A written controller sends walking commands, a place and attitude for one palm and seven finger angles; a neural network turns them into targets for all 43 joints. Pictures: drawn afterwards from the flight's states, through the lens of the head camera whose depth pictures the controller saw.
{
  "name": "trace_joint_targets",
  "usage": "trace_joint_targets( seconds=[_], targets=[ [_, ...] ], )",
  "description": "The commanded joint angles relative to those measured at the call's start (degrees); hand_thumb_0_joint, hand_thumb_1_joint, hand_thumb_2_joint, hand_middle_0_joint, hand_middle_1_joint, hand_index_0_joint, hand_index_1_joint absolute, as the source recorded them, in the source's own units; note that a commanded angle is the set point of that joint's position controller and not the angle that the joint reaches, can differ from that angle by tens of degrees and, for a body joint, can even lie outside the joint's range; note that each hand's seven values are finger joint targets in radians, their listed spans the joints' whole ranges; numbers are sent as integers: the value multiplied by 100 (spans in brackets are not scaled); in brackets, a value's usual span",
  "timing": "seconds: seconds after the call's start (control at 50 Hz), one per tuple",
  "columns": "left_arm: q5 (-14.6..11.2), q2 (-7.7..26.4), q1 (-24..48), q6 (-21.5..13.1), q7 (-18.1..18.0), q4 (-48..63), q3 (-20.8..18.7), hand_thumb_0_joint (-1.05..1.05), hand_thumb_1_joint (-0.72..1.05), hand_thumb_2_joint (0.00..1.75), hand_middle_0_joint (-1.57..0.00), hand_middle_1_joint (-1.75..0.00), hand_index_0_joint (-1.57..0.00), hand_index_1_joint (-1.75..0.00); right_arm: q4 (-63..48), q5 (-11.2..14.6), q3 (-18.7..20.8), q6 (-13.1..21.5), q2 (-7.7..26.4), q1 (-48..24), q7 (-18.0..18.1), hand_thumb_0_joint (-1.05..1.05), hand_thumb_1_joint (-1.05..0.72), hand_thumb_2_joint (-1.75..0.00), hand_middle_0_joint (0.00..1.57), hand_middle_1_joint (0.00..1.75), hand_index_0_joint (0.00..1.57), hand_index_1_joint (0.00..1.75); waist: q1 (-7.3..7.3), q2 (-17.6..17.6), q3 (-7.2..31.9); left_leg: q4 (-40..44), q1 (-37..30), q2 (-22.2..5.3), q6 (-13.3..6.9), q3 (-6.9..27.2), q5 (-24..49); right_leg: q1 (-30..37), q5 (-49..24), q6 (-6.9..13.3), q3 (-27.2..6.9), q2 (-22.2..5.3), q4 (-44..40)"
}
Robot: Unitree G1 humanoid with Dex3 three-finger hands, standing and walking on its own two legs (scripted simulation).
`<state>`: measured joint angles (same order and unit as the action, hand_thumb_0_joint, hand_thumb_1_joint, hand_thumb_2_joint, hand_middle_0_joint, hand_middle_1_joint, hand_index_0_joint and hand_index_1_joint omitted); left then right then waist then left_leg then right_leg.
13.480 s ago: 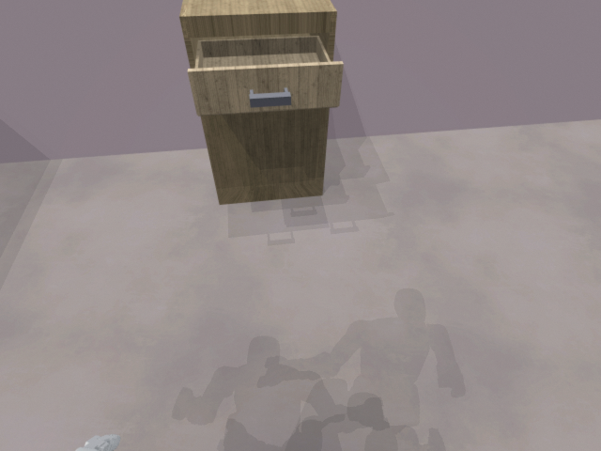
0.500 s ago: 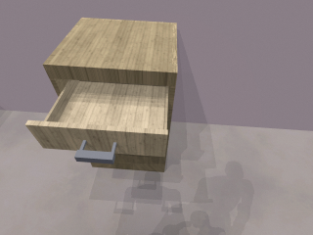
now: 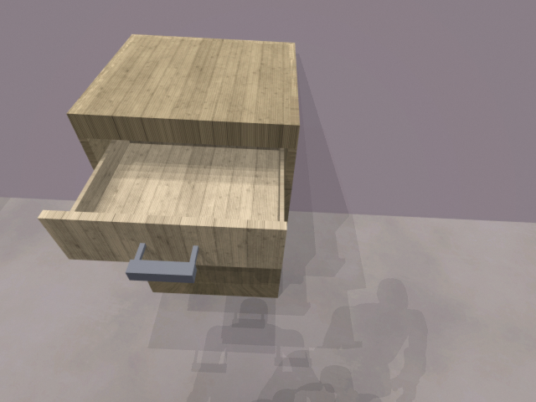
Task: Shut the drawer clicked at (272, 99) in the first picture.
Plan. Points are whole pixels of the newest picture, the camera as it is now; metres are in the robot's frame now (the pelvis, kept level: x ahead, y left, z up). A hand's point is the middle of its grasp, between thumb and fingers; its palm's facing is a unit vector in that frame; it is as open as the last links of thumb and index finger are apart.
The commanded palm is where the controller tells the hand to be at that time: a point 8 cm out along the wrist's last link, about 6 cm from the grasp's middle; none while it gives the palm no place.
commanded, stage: look again from close up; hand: left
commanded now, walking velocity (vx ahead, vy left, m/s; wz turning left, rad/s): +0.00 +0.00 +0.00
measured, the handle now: (165, 260) +0.38 +0.21 -0.07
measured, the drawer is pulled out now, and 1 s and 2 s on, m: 0.24 0.24 0.24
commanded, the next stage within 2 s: shuffle to correct the standing spot in 0.26 s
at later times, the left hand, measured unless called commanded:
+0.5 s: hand out of the picture -0.08 +0.21 -0.18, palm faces +0.02 -0.99 -0.17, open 7.3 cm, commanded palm none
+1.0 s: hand out of the picture -0.08 +0.13 -0.18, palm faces +0.07 -0.99 -0.09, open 7.3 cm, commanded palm none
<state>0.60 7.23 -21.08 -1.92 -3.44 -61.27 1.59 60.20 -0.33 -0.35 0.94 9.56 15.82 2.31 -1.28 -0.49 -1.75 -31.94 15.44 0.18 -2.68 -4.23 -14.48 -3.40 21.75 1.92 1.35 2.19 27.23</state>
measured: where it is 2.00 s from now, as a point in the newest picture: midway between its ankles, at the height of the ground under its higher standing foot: outside the picture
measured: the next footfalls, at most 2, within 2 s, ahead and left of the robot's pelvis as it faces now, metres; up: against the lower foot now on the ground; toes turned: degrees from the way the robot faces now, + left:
left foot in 2.00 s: -0.08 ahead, +0.15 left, +0.00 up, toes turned +2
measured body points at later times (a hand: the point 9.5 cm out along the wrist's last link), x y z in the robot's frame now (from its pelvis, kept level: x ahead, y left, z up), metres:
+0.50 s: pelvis -0.03 +0.04 +0.00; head -0.03 +0.06 +0.45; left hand -0.08 +0.26 -0.16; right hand -0.02 -0.19 -0.14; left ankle +0.03 +0.09 -0.73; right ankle -0.08 -0.10 -0.73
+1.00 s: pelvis +0.02 +0.01 +0.00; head +0.01 +0.03 +0.45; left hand -0.08 +0.19 -0.17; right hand +0.01 -0.21 -0.15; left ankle +0.03 +0.09 -0.73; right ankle -0.07 -0.10 -0.73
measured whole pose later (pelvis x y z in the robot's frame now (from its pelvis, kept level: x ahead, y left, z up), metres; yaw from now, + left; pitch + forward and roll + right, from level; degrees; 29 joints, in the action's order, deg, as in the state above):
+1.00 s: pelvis +0.02 +0.01 +0.00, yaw +0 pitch +0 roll +0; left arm 1.1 5.2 -28.7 -1.2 -2.4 -65.3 1.6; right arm 64.5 -0.1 -0.3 1.4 7.0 18.2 2.2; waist 0.7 -3.0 0.9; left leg -32.7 16.3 1.5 -3.7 -4.6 -16.3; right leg -4.2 23.7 1.3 0.5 1.3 28.3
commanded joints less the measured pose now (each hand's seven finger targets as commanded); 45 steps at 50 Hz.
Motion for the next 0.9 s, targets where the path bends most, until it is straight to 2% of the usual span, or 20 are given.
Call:
trace_joint_targets(
  seconds=[0.0, 0.02, 0.08, 0.16, 0.24, 0.34, 0.4, 0.44, 0.48, 0.56, 0.6, 0.64, 0.72, 0.76, 0.8, 0.84, 0.88],
  targets=[
    [25, 563, -427, 43, 4, 303, -140, 0, 90, 90, -20, -30, -20, -30, -258, -36, 50, 13, 431, 185, -49, 0, -90, -90, 20, 30, 20, 30, 115, 180, -526, 486, -99, -513, -91, 813, 1148, -852, -1760, 195, -558, -726, -475],
    [16, 568, -419, 67, 14, 310, -132, 0, 90, 90, -20, -30, -20, -30, -272, -39, 57, -9, 472, 163, -58, 0, -90, -90, 20, 30, 20, 30, 112, 190, -622, 617, -21, -512, -100, 899, 750, -932, -1188, 210, -564, -698, -552],
    [26, 622, -317, 115, 37, 389, -135, 0, 90, 90, -20, -30, -20, -30, -336, -53, 87, -47, 563, 152, -93, 0, -90, -90, 20, 30, 20, 30, 111, 125, -787, 968, 185, -497, -108, 1074, -166, -1102, -184, 212, -547, -624, -656],
    [37, 667, -311, 151, 55, 468, -152, 0, 90, 90, -20, -30, -20, -30, -381, -68, 112, -52, 640, 197, -111, 0, -90, -90, 20, 30, 20, 30, 125, 61, -576, 1297, 164, -552, -136, 1290, -646, -1010, -38, 166, -440, -587, -547],
    [49, 659, -456, 167, 72, 459, -153, 0, 90, 90, -20, -30, -20, -30, -391, -60, 129, -40, 721, 158, -124, 0, -90, -90, 20, 30, 20, 30, 187, 199, -279, 1658, 30, -669, -173, 1470, -956, -864, -114, 91, -266, -542, -394],
    [63, 636, -638, 173, 79, 344, -139, 0, 90, 90, -20, -30, -20, -30, -302, -30, 133, -33, 718, 179, -125, 0, -90, -90, 20, 30, 20, 30, 224, 155, -241, 1914, -35, -707, -173, 1571, -1074, -860, -160, 54, -208, -549, -400],
    [101, 605, -828, 175, 107, 198, -131, 0, 90, 90, -20, -30, -20, -30, -132, -31, 165, -67, 772, 312, -123, 0, -90, -90, 20, 30, 20, 30, 189, 237, -70, 2120, -282, -819, -224, 1716, -1821, -989, 306, 47, -6, -389, -139],
    [123, 546, -978, 205, 124, 114, -109, 0, 90, 90, -20, -30, -20, -30, -68, -39, 199, -102, 852, 294, -119, 0, -90, -90, 20, 30, 20, 30, 209, 384, -201, 2298, -144, -976, -331, 1878, -2426, -1170, 527, 47, 145, -301, 155],
    [138, 464, -1130, 233, 143, 38, -113, 0, 90, 90, -20, -30, -20, -30, -38, -51, 223, -133, 870, 241, -127, 0, -90, -90, 20, 30, 20, 30, 254, 274, -430, 2380, 282, -1039, -415, 1875, -2650, -1074, 489, 78, 225, -223, 275],
    [123, 370, -1431, 224, 154, -129, -134, 0, 90, 90, -20, -30, -20, -30, 43, -63, 251, -129, 806, 202, -121, 0, -90, -90, 20, 30, 20, 30, 310, 208, -399, 2271, 513, -876, -319, 1608, -2511, -811, 387, 144, 235, -177, -52],
    [111, 371, -1519, 199, 154, -186, -154, 0, 90, 90, -20, -30, -20, -30, 88, -52, 250, -109, 704, 215, -109, 0, -90, -90, 20, 30, 20, 30, 280, 174, -326, 2174, 318, -772, -245, 1516, -2278, -838, 372, 188, 174, -195, -261],
    [102, 334, -1533, 168, 146, -220, -151, 0, 90, 90, -20, -30, -20, -30, 125, -61, 257, -103, 666, 238, -106, 0, -90, -90, 20, 30, 20, 30, 243, 191, -427, 2010, 229, -724, -218, 1419, -2206, -1019, 486, 220, 61, -276, -375],
    [91, 318, -1516, 104, 140, -247, -158, 0, 90, 90, -20, -30, -20, -30, 148, -49, 248, -72, 480, 281, -103, 0, -90, -90, 20, 30, 20, 30, 174, -186, -639, 1418, 111, -523, -194, 1094, -1642, -1376, 753, 329, -437, -498, -811],
    [74, 315, -1472, 49, 132, -246, -150, 0, 90, 90, -20, -30, -20, -30, 133, -37, 220, -19, 358, 303, -106, 0, -90, -90, 20, 30, 20, 30, 114, -357, -584, 929, -21, -422, -194, 859, -1134, -1458, 694, 394, -728, -677, -981],
    [60, 364, -1369, 28, 129, -222, -157, 0, 90, 90, -20, -30, -20, -30, 130, -22, 195, 28, 250, 359, -109, 0, -90, -90, 20, 30, 20, 30, 75, -571, -625, 593, 44, -315, -174, 579, -768, -1414, 597, 450, -855, -759, -1045],
    [62, 338, -1319, 27, 118, -205, -156, 0, 90, 90, -20, -30, -20, -30, 144, -36, 188, 55, 248, 393, -103, 0, -90, -90, 20, 30, 20, 30, 22, -470, -777, 383, 109, -292, -170, 519, -754, -1550, 607, 482, -910, -782, -952],
    [53, 261, -1277, 12, 109, -213, -125, 0, 90, 90, -20, -30, -20, -30, 199, -29, 137, 96, 200, 449, -81, 0, -90, -90, 20, 30, 20, 30, 27, -7, -775, 503, -59, -354, -208, 625, -230, -1533, -177, 389, -768, -687, -680]
  ],
)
